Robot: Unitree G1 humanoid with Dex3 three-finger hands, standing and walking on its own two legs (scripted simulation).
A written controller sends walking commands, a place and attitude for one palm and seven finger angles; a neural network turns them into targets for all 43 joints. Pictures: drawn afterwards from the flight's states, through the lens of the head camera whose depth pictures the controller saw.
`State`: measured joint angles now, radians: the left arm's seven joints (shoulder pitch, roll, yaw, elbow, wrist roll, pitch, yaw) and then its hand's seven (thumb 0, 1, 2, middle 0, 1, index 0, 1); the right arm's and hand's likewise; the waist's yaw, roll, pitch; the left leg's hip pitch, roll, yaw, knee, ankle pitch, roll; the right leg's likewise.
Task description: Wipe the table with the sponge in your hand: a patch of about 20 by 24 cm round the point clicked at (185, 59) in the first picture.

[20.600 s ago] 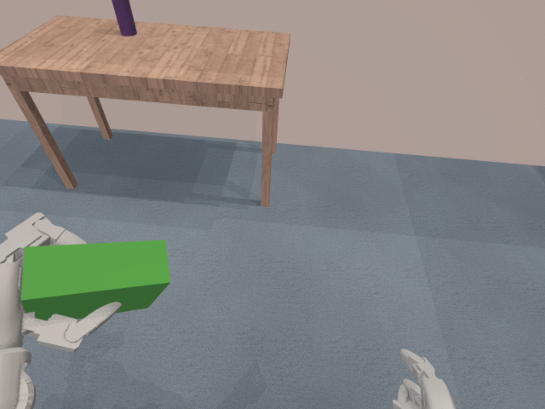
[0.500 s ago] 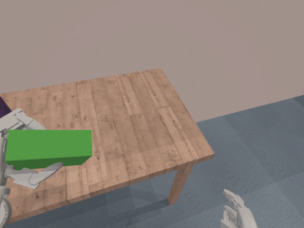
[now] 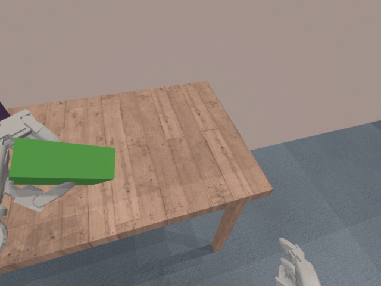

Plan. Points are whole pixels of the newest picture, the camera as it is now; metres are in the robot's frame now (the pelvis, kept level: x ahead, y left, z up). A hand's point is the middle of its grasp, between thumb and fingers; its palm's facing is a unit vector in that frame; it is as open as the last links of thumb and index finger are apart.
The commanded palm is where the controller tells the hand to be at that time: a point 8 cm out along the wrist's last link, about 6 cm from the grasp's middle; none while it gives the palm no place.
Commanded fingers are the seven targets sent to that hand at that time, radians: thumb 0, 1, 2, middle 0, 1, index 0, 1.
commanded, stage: come to a stop and stand still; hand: left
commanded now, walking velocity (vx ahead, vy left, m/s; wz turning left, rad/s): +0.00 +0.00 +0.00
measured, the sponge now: (76, 166) +0.25 +0.23 +0.15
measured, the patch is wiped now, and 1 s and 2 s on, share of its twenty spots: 0.00 0.00 0.00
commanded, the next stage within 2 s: look again from close up in 0.68 s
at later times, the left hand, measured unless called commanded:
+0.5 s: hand (66, 134) +0.30 +0.27 +0.17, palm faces +0.31 -0.86 -0.40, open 9.4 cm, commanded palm +0.24 +0.30 +0.18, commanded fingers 0.00 0.10 1.30 -1.20 -1.60 -1.20 -1.60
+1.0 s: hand (60, 151) +0.27 +0.27 +0.16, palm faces +0.33 -0.86 -0.39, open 9.4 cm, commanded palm +0.21 +0.30 +0.18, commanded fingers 0.00 0.10 1.30 -1.20 -1.60 -1.20 -1.60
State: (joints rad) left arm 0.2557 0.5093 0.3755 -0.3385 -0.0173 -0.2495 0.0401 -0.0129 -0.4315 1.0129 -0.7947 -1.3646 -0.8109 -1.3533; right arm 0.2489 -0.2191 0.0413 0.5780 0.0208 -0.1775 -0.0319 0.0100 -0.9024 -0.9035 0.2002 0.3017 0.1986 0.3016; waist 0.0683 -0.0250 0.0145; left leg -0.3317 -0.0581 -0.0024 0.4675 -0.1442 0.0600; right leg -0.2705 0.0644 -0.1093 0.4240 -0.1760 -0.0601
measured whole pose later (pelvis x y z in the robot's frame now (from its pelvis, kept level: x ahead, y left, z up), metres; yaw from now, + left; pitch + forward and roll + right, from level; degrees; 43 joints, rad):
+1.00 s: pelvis +0.04 +0.03 +0.00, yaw -2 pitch +1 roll -1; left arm 0.43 0.38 0.35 -0.46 -0.04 -0.20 0.09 -0.01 -0.43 1.02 -0.79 -1.38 -0.80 -1.37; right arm 0.21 -0.19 0.04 0.57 0.01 -0.10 -0.04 0.01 -0.90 -0.90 0.20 0.30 0.20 0.30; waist 0.03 -0.01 0.03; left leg -0.25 -0.07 0.04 0.43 -0.20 0.09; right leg -0.19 0.05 -0.06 0.38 -0.21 -0.04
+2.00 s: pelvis +0.05 +0.04 +0.00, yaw -2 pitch +1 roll -2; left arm 0.40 0.40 0.39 -0.50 -0.04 -0.26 0.07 -0.01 -0.43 1.02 -0.79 -1.38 -0.80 -1.37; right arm 0.18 -0.18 0.03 0.57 0.00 -0.15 -0.01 0.01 -0.90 -0.90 0.20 0.30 0.20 0.30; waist 0.03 -0.05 0.05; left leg -0.25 -0.10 0.04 0.45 -0.22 0.11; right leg -0.21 0.03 -0.06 0.43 -0.25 -0.02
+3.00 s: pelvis +0.03 +0.01 +0.01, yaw -3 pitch +1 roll -1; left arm 0.41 0.40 0.37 -0.50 -0.05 -0.20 0.07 -0.01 -0.43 1.02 -0.79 -1.38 -0.80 -1.37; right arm 0.19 -0.17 0.02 0.55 0.00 -0.11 -0.03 0.01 -0.90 -0.90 0.20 0.30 0.20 0.30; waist 0.02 -0.05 0.05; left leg -0.25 -0.05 0.05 0.40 -0.17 0.07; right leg -0.21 0.07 -0.05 0.38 -0.19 -0.06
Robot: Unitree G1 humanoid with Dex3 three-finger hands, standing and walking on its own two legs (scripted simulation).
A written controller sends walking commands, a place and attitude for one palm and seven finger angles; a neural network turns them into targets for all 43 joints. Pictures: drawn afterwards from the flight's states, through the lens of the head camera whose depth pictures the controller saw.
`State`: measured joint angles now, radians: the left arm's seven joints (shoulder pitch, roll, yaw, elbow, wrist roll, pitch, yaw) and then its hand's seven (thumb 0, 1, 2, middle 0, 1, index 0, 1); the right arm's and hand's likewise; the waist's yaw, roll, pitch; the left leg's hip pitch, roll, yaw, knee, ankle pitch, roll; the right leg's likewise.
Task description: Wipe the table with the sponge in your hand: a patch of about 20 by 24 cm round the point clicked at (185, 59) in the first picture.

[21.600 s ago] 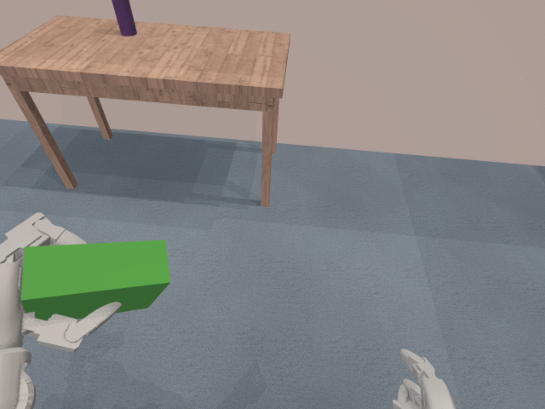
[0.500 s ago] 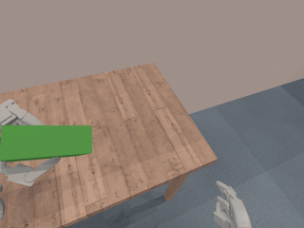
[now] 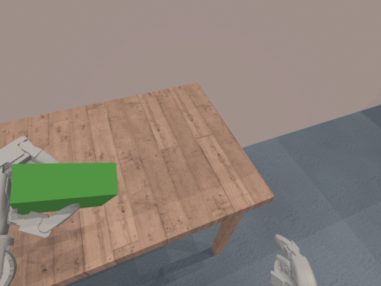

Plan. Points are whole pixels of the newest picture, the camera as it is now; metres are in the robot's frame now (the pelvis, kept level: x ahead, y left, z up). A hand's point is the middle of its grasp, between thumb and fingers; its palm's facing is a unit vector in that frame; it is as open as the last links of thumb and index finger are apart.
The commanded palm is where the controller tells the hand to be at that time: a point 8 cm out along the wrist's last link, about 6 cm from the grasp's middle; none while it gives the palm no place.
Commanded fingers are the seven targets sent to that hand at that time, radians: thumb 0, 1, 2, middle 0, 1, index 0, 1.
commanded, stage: look again from close up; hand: left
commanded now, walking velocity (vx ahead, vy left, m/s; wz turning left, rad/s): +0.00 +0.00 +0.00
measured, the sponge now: (81, 188) +0.24 +0.21 +0.13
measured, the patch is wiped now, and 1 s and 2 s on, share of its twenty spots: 0.00 0.00 0.00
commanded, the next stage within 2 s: come to a stop and stand still in 0.08 s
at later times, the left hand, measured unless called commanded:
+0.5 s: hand (36, 179) +0.22 +0.25 +0.17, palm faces +0.38 -0.79 -0.48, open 9.4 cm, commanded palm +0.14 +0.26 +0.17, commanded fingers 0.00 0.10 1.30 -1.20 -1.60 -1.20 -1.60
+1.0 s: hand (35, 177) +0.23 +0.26 +0.16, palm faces +0.36 -0.85 -0.39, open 9.4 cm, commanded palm +0.17 +0.30 +0.17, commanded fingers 0.00 0.10 1.30 -1.20 -1.60 -1.20 -1.60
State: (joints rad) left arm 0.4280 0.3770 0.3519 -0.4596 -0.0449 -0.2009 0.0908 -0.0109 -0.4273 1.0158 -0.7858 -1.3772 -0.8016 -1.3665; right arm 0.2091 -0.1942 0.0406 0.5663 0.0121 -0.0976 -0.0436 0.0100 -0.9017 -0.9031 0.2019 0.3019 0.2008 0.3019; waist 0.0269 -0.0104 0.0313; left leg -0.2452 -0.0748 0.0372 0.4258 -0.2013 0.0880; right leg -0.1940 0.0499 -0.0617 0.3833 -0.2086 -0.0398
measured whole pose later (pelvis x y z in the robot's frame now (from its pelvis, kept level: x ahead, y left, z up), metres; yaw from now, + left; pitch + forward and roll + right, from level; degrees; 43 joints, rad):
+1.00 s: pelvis +0.01 +0.01 +0.00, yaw +0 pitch +1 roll -2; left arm 0.40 0.40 0.39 -0.50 -0.04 -0.26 0.07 -0.01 -0.43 1.02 -0.79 -1.38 -0.80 -1.37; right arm 0.18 -0.18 0.03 0.57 0.00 -0.15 -0.01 0.01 -0.90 -0.90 0.20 0.30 0.20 0.30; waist 0.03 -0.05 0.05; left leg -0.25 -0.10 0.04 0.45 -0.22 0.11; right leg -0.21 0.03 -0.06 0.43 -0.25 -0.02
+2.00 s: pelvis -0.01 -0.02 +0.00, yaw -1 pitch +1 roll -1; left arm 0.41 0.40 0.37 -0.50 -0.05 -0.20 0.07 -0.01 -0.43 1.02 -0.79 -1.38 -0.80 -1.37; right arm 0.19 -0.17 0.02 0.55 0.00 -0.11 -0.03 0.01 -0.90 -0.90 0.20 0.30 0.20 0.30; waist 0.02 -0.05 0.05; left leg -0.25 -0.05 0.05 0.40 -0.17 0.07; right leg -0.21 0.07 -0.05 0.38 -0.19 -0.06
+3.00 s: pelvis +0.00 -0.05 -0.01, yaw +0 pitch +3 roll +1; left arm 0.42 0.43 0.35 -0.41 -0.09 -0.25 0.12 -0.01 -0.43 1.02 -0.78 -1.38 -0.80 -1.38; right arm 0.24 -0.26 0.01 0.62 0.05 -0.15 0.02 0.01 -0.90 -0.90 0.20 0.30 0.20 0.30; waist 0.06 -0.01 0.07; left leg -0.31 -0.05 -0.05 0.52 -0.27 0.01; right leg -0.30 0.09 -0.08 0.51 -0.27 -0.10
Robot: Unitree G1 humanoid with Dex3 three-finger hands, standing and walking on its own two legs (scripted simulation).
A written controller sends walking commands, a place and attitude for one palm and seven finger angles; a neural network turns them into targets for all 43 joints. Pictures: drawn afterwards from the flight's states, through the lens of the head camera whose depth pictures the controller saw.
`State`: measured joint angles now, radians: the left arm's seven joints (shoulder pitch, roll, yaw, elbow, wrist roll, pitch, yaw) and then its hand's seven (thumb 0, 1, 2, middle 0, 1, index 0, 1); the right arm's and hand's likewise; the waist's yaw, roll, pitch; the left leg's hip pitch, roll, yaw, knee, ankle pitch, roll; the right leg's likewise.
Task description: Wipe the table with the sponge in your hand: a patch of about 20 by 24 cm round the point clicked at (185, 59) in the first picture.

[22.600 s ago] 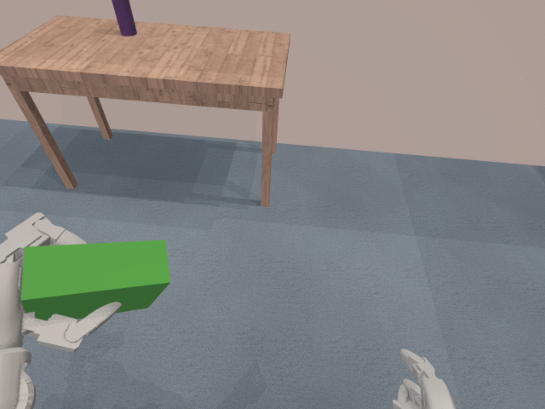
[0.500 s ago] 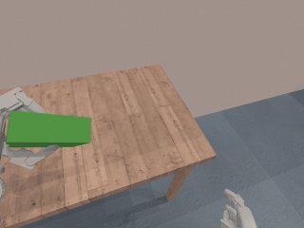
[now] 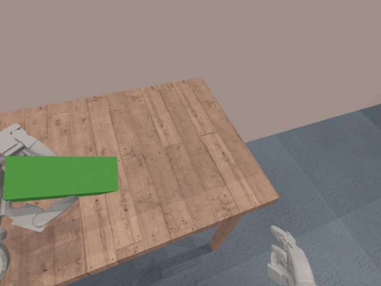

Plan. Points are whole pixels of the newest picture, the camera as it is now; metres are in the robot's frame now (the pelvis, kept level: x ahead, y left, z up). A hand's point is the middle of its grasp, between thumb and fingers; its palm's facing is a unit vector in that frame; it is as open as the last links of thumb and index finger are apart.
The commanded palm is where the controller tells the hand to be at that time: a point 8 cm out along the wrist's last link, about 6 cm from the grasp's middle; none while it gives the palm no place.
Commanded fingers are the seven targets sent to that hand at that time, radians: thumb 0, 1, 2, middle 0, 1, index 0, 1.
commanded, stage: come to a stop and stand still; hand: left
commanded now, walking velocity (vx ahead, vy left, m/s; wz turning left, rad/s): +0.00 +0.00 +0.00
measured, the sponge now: (79, 179) +0.24 +0.21 +0.14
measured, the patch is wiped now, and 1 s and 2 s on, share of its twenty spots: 0.00 0.00 0.00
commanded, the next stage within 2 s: look again from close up in 0.10 s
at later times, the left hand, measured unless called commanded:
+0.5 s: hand (33, 198) +0.20 +0.25 +0.16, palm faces +0.36 -0.85 -0.39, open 9.4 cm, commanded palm +0.14 +0.28 +0.18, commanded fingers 0.00 0.10 1.30 -1.20 -1.60 -1.20 -1.60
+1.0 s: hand (68, 191) +0.21 +0.20 +0.16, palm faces +0.31 -0.86 -0.40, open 9.4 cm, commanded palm +0.15 +0.24 +0.18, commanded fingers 0.00 0.10 1.30 -1.20 -1.60 -1.20 -1.60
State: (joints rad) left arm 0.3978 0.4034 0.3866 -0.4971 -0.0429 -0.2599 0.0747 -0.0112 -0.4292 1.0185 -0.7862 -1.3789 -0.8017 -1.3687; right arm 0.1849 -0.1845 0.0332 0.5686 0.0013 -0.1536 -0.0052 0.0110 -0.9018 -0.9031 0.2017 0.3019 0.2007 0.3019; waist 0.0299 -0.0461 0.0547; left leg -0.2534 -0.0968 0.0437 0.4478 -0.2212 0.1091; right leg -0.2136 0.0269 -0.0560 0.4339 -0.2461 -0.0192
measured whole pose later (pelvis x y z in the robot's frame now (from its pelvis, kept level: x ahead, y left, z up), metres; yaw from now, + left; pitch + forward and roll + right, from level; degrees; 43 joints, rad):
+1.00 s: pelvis -0.02 -0.04 +0.00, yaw -1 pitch +1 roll -1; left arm 0.41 0.40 0.37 -0.50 -0.05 -0.20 0.07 -0.01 -0.43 1.02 -0.79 -1.38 -0.80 -1.37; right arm 0.19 -0.17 0.02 0.55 0.00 -0.11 -0.03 0.01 -0.90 -0.90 0.20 0.30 0.20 0.30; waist 0.02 -0.05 0.05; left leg -0.25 -0.05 0.05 0.40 -0.17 0.07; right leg -0.21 0.07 -0.05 0.38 -0.19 -0.06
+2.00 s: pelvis -0.01 -0.07 -0.01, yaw +0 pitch +3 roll +1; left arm 0.42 0.43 0.35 -0.41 -0.09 -0.25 0.12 -0.01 -0.43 1.02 -0.78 -1.38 -0.80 -1.38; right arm 0.24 -0.26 0.01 0.62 0.05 -0.15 0.02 0.01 -0.90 -0.90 0.20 0.30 0.20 0.30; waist 0.06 -0.01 0.07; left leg -0.31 -0.05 -0.05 0.52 -0.27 0.01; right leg -0.30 0.09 -0.08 0.51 -0.27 -0.10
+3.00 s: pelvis -0.04 -0.02 +0.00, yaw +3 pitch +1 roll -1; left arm 0.48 0.47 0.36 -0.48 -0.13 -0.22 0.06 -0.01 -0.44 1.03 -0.79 -1.38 -0.80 -1.37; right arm 0.20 -0.24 0.00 0.58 0.06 -0.15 0.01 0.01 -0.90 -0.90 0.20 0.30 0.20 0.30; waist 0.03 -0.03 0.07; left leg -0.29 -0.12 -0.07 0.43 -0.15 0.07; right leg -0.26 0.01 -0.10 0.43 -0.19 -0.04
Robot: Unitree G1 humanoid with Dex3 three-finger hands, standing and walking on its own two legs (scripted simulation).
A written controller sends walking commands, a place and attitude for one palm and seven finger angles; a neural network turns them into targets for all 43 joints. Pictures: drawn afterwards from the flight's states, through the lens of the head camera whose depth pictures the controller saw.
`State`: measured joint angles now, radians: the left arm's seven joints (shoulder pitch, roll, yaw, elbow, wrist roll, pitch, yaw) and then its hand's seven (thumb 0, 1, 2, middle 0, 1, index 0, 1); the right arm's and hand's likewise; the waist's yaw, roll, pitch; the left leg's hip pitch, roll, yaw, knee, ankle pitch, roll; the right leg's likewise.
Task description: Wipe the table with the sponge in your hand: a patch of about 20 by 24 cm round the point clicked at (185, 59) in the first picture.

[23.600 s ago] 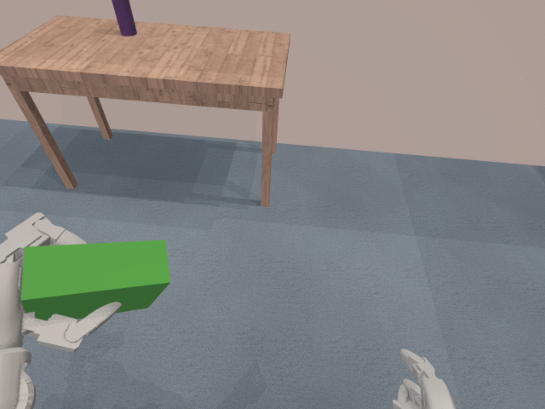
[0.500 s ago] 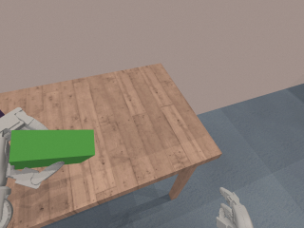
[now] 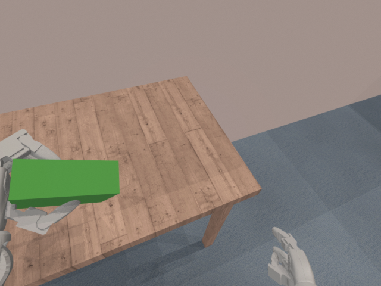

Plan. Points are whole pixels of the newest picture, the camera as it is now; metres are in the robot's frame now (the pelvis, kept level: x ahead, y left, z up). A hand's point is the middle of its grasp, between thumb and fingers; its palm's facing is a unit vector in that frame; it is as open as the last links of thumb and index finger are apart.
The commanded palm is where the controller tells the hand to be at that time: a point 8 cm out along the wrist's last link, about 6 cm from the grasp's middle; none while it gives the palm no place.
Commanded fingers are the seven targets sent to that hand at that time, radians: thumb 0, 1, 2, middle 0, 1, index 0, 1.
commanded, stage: shuffle to correct the standing spot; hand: left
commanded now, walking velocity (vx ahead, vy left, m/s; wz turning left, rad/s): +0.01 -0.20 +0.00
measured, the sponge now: (81, 184) +0.24 +0.20 +0.13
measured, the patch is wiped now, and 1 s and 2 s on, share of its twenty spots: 0.00 0.00 0.00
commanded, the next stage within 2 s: come to a stop and stand still in 0.10 s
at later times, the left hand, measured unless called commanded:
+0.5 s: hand (99, 179) +0.24 +0.17 +0.15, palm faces +0.34 -0.85 -0.40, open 9.4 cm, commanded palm +0.19 +0.21 +0.17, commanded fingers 0.00 0.10 1.30 -1.20 -1.60 -1.20 -1.60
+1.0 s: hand (61, 188) +0.23 +0.23 +0.14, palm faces +0.37 -0.82 -0.43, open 9.4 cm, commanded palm +0.16 +0.25 +0.17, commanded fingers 0.00 0.10 1.30 -1.20 -1.60 -1.20 -1.60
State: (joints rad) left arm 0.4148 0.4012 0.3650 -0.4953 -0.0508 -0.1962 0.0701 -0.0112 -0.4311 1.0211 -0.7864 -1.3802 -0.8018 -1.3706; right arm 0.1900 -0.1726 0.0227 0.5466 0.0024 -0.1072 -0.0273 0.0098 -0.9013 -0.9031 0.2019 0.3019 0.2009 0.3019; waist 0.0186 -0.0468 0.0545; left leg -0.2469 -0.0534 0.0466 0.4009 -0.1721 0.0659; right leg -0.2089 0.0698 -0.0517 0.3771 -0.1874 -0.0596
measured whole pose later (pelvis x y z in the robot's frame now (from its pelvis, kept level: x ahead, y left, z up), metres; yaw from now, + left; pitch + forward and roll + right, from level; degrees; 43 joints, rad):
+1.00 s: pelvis +0.01 -0.03 -0.01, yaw +1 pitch +3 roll +1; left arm 0.42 0.43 0.35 -0.41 -0.09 -0.25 0.12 -0.01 -0.43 1.02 -0.78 -1.38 -0.80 -1.38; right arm 0.24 -0.26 0.01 0.62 0.05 -0.15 0.02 0.01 -0.90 -0.90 0.20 0.30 0.20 0.30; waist 0.06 -0.01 0.07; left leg -0.31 -0.05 -0.05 0.52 -0.27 0.01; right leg -0.30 0.09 -0.08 0.51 -0.27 -0.10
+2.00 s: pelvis -0.03 +0.02 +0.00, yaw +4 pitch +1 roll -1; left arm 0.48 0.47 0.36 -0.48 -0.13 -0.22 0.06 -0.01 -0.44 1.03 -0.79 -1.38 -0.80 -1.37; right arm 0.20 -0.24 0.00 0.58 0.06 -0.15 0.01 0.01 -0.90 -0.90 0.20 0.30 0.20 0.30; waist 0.03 -0.03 0.07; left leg -0.29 -0.12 -0.07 0.43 -0.15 0.07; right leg -0.26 0.01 -0.10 0.43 -0.19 -0.04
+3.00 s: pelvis +0.00 +0.01 +0.00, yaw +2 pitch +2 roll +0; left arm 0.45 0.46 0.40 -0.46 -0.08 -0.25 0.11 -0.01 -0.44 1.03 -0.79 -1.38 -0.80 -1.37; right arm 0.25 -0.25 0.00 0.60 0.03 -0.13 -0.01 0.01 -0.90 -0.90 0.20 0.30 0.20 0.30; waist 0.04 -0.04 0.04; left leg -0.28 -0.10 -0.04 0.46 -0.21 0.06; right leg -0.27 0.03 -0.07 0.47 -0.24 -0.05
